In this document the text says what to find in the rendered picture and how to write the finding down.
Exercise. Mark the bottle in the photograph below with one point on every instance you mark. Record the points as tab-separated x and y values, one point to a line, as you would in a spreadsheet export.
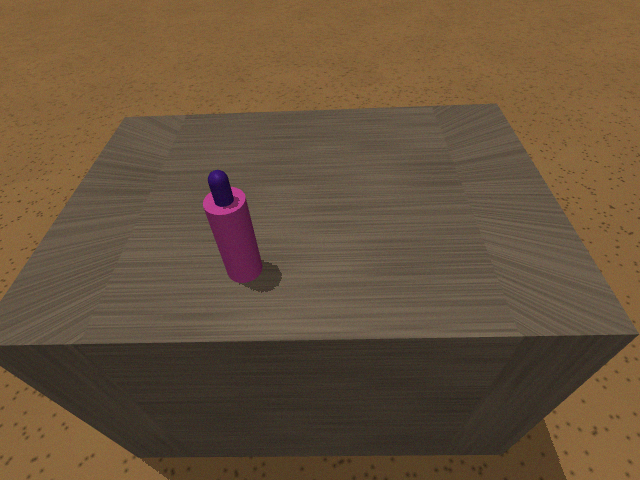
229	218

